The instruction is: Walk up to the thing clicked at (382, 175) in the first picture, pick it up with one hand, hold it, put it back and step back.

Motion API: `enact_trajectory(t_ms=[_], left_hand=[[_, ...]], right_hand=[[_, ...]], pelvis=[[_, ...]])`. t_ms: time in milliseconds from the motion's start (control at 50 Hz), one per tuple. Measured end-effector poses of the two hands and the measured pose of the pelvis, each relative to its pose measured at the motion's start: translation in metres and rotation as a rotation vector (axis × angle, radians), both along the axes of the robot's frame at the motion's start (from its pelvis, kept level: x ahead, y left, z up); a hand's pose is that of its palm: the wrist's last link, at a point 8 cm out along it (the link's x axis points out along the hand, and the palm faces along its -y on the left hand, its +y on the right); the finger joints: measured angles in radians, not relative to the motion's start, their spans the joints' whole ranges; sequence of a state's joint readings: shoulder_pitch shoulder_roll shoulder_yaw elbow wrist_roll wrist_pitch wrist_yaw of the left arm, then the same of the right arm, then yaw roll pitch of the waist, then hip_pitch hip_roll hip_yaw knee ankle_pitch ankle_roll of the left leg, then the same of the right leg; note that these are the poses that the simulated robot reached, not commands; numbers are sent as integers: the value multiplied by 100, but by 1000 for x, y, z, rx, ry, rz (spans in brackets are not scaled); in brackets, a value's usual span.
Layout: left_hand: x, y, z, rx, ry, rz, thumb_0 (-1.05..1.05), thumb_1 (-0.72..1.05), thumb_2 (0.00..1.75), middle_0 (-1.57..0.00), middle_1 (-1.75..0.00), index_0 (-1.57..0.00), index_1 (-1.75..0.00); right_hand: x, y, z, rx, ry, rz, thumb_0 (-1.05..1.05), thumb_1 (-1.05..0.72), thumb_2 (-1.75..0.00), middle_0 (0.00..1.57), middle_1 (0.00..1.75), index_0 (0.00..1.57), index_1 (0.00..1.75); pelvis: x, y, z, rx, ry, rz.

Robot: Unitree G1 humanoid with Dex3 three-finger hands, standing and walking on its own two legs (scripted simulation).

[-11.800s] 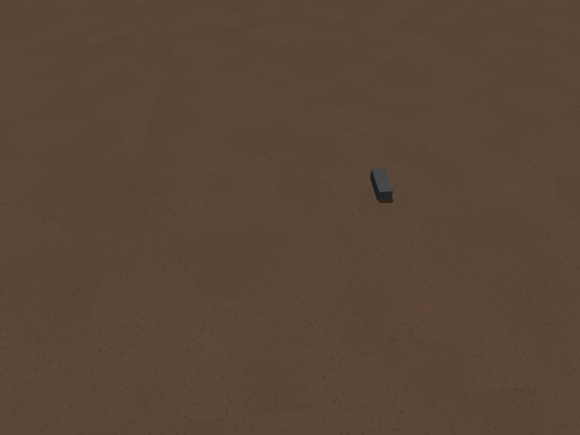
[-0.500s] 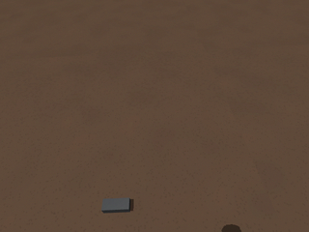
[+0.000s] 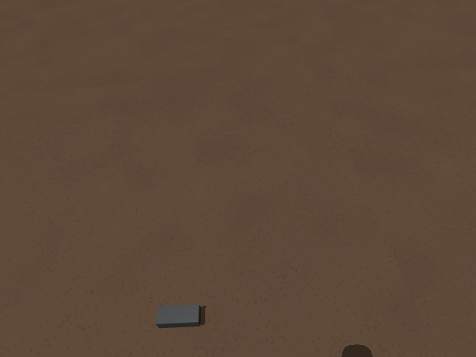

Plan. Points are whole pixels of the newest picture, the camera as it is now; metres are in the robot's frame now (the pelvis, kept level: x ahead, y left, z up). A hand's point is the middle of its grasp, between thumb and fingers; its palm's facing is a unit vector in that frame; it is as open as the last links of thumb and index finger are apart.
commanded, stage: stand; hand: left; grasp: from above
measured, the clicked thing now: (179, 316) +0.42 +0.29 -0.76
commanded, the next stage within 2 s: rise first in 0.54 s
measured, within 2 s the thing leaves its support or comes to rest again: neither
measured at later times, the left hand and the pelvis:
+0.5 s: hand out of the picture +0.08 +0.25 -0.16, palm faces -0.03 -0.93 -0.36, open 7.4 cm; pelvis +0.01 +0.00 +0.00, yaw +0 degrees
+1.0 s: hand out of the picture +0.15 +0.26 -0.18, palm faces -0.07 -0.91 -0.40, open 11.2 cm; pelvis -0.01 +0.01 -0.03, yaw +0 degrees
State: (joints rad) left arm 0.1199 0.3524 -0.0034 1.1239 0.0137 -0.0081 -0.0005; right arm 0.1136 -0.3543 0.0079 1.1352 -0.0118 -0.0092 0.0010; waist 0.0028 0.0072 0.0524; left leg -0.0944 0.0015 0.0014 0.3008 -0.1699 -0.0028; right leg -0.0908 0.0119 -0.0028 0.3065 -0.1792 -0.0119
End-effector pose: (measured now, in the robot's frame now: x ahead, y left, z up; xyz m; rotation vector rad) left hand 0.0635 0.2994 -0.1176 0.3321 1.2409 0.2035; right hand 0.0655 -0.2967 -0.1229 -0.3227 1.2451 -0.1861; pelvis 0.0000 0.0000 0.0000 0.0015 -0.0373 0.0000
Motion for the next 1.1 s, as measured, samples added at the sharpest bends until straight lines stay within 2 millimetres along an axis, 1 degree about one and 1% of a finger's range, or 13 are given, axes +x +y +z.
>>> enact_trajectory(t_ms=[340,660,680,720,760,820,880,920,980,1040,1100], left_hand=[[3,-3,-1,-4,8,-3,0,90,89,-20,-30,-20,-30],[13,-3,1,2,-13,-10,0,90,89,-20,-30,-20,-30],[16,-3,1,2,-31,1,0,89,89,-20,-31,-20,-31],[29,-6,1,-4,-93,20,1,86,90,-21,-34,-21,-34],[45,-8,-2,-13,-118,17,1,80,90,-20,-40,-20,-41],[67,-6,-9,-15,-135,-17,1,67,91,-18,-54,-18,-54],[80,-4,-12,2,-156,-58,0,49,92,-14,-70,-15,-69],[82,-3,-14,17,-146,-78,0,36,93,-12,-80,-13,-78],[79,0,-20,38,-116,-92,0,15,94,-9,-91,-11,-89],[73,3,-29,54,-97,-100,0,-6,96,-7,-98,-9,-96],[67,6,-40,65,-96,-113,0,-24,97,-7,-102,-9,-101]], right_hand=[[2,-1,-1,0,8,-1,0,-91,-90,20,30,20,30],[8,-1,0,0,-5,-2,0,-91,-90,20,30,20,30],[10,-1,0,0,-22,-9,1,-91,-90,20,30,20,30],[14,4,1,3,-81,-5,1,-92,-90,20,30,20,30],[18,11,-1,14,-117,1,1,-92,-90,20,30,20,30],[20,22,-5,34,-154,2,1,-92,-90,20,30,20,30],[21,33,-8,56,-186,-8,1,-92,-90,20,30,20,30],[21,39,-10,69,-202,-17,1,-92,-90,20,30,20,30],[25,46,-14,82,-230,-18,1,-91,-90,20,30,20,30],[32,51,-18,82,-265,-5,1,-90,-90,20,30,20,30],[39,53,-25,74,-298,12,1,-90,-90,20,30,20,30]], pelvis=[[3,-1,0,0,6,-2],[7,-2,0,-1,4,-2],[6,-1,-1,-1,17,1],[2,-1,-3,-2,39,12],[-3,-1,-7,-3,66,17],[-9,-2,-14,-3,117,14],[-10,0,-21,-4,145,6],[-10,2,-24,-5,156,5],[-9,6,-30,-9,178,2],[-9,9,-39,-13,203,1],[-11,12,-51,-17,233,1]])
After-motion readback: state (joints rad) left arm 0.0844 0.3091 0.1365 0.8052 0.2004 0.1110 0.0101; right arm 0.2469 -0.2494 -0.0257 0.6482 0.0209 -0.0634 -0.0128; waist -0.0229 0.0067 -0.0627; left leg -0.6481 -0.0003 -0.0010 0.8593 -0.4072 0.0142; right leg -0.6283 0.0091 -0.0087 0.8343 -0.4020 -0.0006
